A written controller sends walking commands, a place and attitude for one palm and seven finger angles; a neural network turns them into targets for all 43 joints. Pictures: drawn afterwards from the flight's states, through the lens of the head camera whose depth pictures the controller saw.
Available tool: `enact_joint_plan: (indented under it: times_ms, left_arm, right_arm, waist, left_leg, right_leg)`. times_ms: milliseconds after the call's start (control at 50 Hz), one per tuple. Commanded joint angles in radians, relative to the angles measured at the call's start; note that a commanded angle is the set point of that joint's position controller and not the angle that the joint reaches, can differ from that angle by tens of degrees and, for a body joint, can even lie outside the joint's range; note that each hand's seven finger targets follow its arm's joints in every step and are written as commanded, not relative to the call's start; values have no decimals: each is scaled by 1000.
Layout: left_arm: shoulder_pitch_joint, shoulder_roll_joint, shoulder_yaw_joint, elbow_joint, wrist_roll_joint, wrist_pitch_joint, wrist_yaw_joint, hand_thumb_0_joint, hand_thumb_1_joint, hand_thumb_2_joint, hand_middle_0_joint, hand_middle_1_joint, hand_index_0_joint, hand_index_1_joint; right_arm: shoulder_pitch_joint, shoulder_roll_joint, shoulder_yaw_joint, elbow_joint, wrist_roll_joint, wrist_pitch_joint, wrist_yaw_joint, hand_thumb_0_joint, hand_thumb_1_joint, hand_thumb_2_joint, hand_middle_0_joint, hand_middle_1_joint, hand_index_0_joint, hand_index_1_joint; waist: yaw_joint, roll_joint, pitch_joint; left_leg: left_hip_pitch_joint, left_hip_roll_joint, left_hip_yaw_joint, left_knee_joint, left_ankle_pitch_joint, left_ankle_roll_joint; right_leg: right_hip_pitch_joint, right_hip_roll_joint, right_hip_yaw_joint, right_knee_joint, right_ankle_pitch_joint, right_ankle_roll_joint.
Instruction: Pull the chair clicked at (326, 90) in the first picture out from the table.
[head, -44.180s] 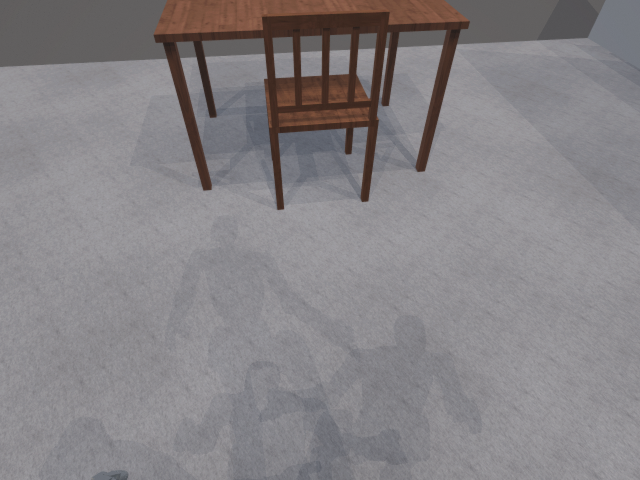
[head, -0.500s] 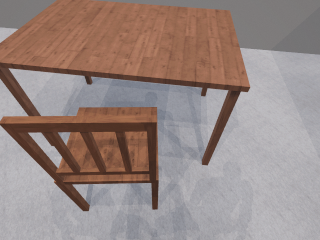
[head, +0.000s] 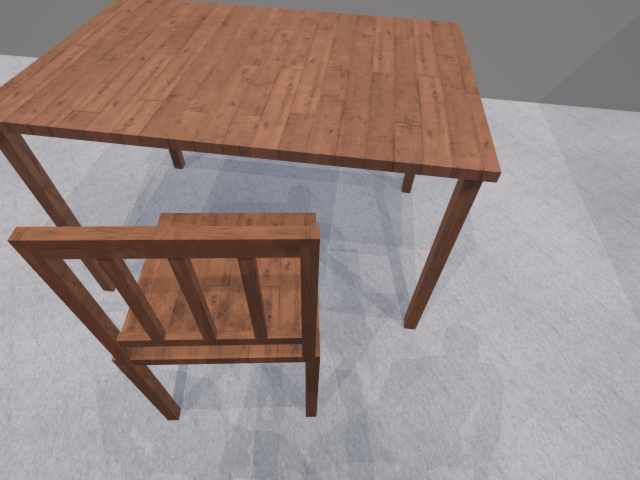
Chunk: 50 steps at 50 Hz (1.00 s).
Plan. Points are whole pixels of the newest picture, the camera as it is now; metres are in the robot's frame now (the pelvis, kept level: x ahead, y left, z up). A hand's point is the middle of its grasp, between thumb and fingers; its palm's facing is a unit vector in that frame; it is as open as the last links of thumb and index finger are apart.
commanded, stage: raise the hand toward the chair's back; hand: left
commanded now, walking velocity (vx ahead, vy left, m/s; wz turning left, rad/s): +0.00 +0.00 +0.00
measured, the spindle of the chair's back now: (196, 299) +0.41 +0.24 -0.11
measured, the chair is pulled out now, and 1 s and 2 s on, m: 0.18 0.18 0.18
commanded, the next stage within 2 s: none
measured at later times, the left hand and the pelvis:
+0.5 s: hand out of the picture +0.13 +0.18 -0.07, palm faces +0.19 -0.98 -0.05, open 10.1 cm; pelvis -0.04 -0.02 -0.12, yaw +5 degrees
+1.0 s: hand (175, 444) +0.17 +0.19 -0.06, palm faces +0.07 -1.00 -0.05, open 14.4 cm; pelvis -0.04 -0.01 -0.11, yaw +4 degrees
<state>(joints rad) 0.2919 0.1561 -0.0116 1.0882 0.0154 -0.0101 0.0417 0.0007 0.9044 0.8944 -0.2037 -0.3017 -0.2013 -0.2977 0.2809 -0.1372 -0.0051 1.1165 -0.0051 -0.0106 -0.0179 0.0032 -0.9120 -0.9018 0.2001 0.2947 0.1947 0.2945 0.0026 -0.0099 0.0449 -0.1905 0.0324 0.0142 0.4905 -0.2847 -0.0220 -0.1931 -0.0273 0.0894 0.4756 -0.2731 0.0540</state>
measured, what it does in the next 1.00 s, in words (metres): lowers itself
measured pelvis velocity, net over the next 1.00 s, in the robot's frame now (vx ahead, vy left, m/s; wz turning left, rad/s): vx -0.04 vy -0.01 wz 0.06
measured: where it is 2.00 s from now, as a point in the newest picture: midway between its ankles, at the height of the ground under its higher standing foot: outside the picture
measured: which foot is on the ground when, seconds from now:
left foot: down 0.00-1.00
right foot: down 0.00-1.00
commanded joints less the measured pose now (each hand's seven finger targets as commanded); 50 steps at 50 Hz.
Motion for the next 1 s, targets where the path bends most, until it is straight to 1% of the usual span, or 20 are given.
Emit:
enact_joint_plan:
  times_ms: [0, 20, 40, 80, 100, 140, 180, 200, 260, 320, 380, 400, 440, 500, 600, 640, 700, 780, 900, 980]
  left_arm:
    - [-386, 395, 219, -1492, -140, -221, 106, 0, 853, 880, -195, -293, -195, -293]
    - [54, 76, 22, -1222, -121, -82, 107, 0, 830, 870, -193, -289, -193, -289]
    - [88, -46, -41, -1120, -168, -41, 96, 0, 807, 860, -191, -285, -191, -285]
    - [-17, 11, 27, -1117, -167, -161, 56, 0, 760, 840, -186, -278, -186, -278]
    - [44, -20, 40, -1022, -166, -228, 24, 0, 737, 830, -184, -274, -184, -274]
    - [239, -67, 61, -892, -200, -389, -89, 0, 690, 810, -179, -267, -179, -267]
    - [310, -30, 114, -887, -239, -554, -235, 0, 643, 790, -174, -260, -174, -260]
    - [329, 42, 181, -841, -238, -605, -297, 0, 620, 780, -172, -256, -172, -256]
    - [270, 89, 211, -945, -239, -549, -341, 0, 550, 750, -165, -245, -165, -245]
    - [106, 152, 248, -1262, -259, -500, -272, 0, 480, 720, -158, -234, -158, -234]
    - [2, 155, 211, -1531, -235, -557, -200, 0, 410, 690, -151, -223, -151, -223]
    - [-55, 162, 187, -1583, -230, -577, -198, 0, 387, 680, -149, -219, -149, -219]
    - [-28, 130, 145, -1520, -230, -596, -228, 0, 340, 660, -144, -212, -144, -212]
    - [-6, 112, 108, -1389, -256, -533, -327, 0, 270, 630, -137, -201, -137, -201]
    - [110, 216, 285, -1291, -303, -313, -379, 0, 153, 580, -125, -183, -125, -183]
    - [103, 212, 320, -1339, -327, -288, -352, 0, 107, 560, -121, -175, -121, -175]
    - [81, 220, 354, -1349, -327, -325, -296, 0, 37, 530, -114, -164, -114, -164]
    - [88, 175, 278, -1359, -302, -402, -280, 0, -57, 490, -104, -150, -104, -150]
    - [105, 205, 283, -1328, -290, -407, -287, 0, -197, 430, -90, -128, -90, -128]
    - [86, 196, 275, -1399, -291, -421, -264, 0, -290, 390, -81, -113, -81, -113]
  right_arm:
    - [-111, -191, -9, -373, 49, -266, -95, 0, -900, -900, 200, 300, 200, 300]
    - [-99, -165, -21, -394, 47, -321, -82, 0, -900, -900, 200, 300, 200, 300]
    - [-81, -179, -23, -364, 61, -335, -74, 0, -900, -900, 200, 300, 200, 300]
    - [-93, -222, -48, -431, 32, -355, -66, 0, -900, -900, 200, 300, 200, 300]
    - [-98, -216, -56, -459, 23, -358, -53, 0, -900, -900, 200, 300, 200, 300]
    - [-128, -209, -72, -522, 3, -368, -18, 0, -900, -900, 200, 300, 200, 300]
    - [-151, -218, -90, -593, 0, -357, 21, 0, -900, -900, 200, 300, 200, 300]
    - [-155, -225, -97, -624, 8, -344, 41, 0, -900, -900, 200, 300, 200, 300]
    - [-200, -229, -97, -750, 33, -290, 42, 0, -900, -900, 200, 300, 200, 300]
    - [-182, -222, -92, -823, 29, -257, 11, 0, -900, -900, 200, 300, 200, 300]
    - [-129, -200, -84, -802, 12, -255, -10, 0, -900, -900, 200, 300, 200, 300]
    - [-115, -202, -78, -786, 3, -257, -16, 0, -900, -900, 200, 300, 200, 300]
    - [-111, -203, -71, -747, 0, -269, -23, 0, -900, -900, 200, 300, 200, 300]
    - [-113, -218, -59, -722, 13, -285, -38, 0, -900, -900, 200, 300, 200, 300]
    - [-147, -214, -64, -735, 38, -261, -61, 0, -900, -900, 200, 300, 200, 300]
    - [-151, -197, -64, -745, 37, -254, -61, 0, -900, -900, 200, 300, 200, 300]
    - [-160, -183, -64, -725, 29, -260, -60, 0, -900, -900, 200, 300, 200, 300]
    - [-134, -192, -68, -716, 25, -280, -50, 0, -900, -900, 200, 300, 200, 300]
    - [-120, -217, -74, -716, 34, -283, -57, 0, -900, -900, 200, 300, 200, 300]
    - [-115, -215, -71, -728, 31, -282, -54, 0, -900, -900, 200, 300, 200, 300]
  waist:
    - [-19, 227, -442]
    - [-24, 210, -310]
    - [-52, 91, -161]
    - [-91, -42, -12]
    - [-77, -87, 18]
    - [10, -204, -82]
    - [49, -180, -165]
    - [65, -87, -185]
    - [85, -78, -260]
    - [60, 40, -346]
    - [6, 123, -446]
    - [-28, 118, -446]
    - [-56, 126, -414]
    - [-81, 75, -371]
    - [9, 16, -471]
    - [21, -26, -493]
    - [27, -41, -466]
    - [0, 7, -423]
    - [-10, 5, -399]
    - [-6, 69, -423]
  left_leg:
    - [239, 19, 36, -23, 374, 37]
    - [118, 20, 13, -32, 392, 30]
    - [-6, 0, -15, 6, 272, 24]
    - [-207, -31, -40, 105, 12, 28]
    - [-295, -42, -38, 153, -58, 20]
    - [-447, -39, -22, 271, -99, 0]
    - [-547, -46, -7, 375, -74, -9]
    - [-571, -55, 4, 420, -61, -10]
    - [-661, -71, 28, 459, -180, 10]
    - [-650, -61, 12, 503, -196, 28]
    - [-570, -43, -9, 581, -51, 40]
    - [-582, -38, -22, 610, -44, 45]
    - [-599, -33, -35, 647, -34, 45]
    - [-674, -33, -46, 664, -108, 50]
    - [-701, -46, -32, 629, -89, 45]
    - [-701, -46, -28, 626, -57, 45]
    - [-711, -42, -34, 625, -36, 41]
    - [-678, -42, -34, 603, -55, 41]
    - [-665, -43, -36, 572, -95, 43]
    - [-609, -43, -41, 552, -67, 39]
  right_leg:
    - [12, 26, -112, 83, 257, -69]
    - [-90, 32, -181, 115, 95, -69]
    - [-153, 21, -202, 113, 64, -54]
    - [-317, 22, -219, 122, -32, -43]
    - [-387, 28, -227, 162, -101, -50]
    - [-494, 30, -223, 294, -190, -62]
    - [-520, 28, -195, 404, -165, -77]
    - [-518, 20, -169, 445, -137, -91]
    - [-556, 16, -148, 492, -248, -81]
    - [-599, 26, -128, 529, -258, -79]
    - [-623, 35, -131, 581, -99, -83]
    - [-663, 43, -133, 597, -92, -79]
    - [-712, 46, -136, 601, -86, -79]
    - [-730, 51, -128, 577, -154, -73]
    - [-571, 37, -99, 527, -171, -65]
    - [-527, 31, -92, 517, -145, -57]
    - [-540, 34, -106, 534, -129, -60]
    - [-608, 33, -132, 546, -140, -62]
    - [-626, 32, -145, 532, -181, -65]
    - [-634, 33, -165, 548, -147, -70]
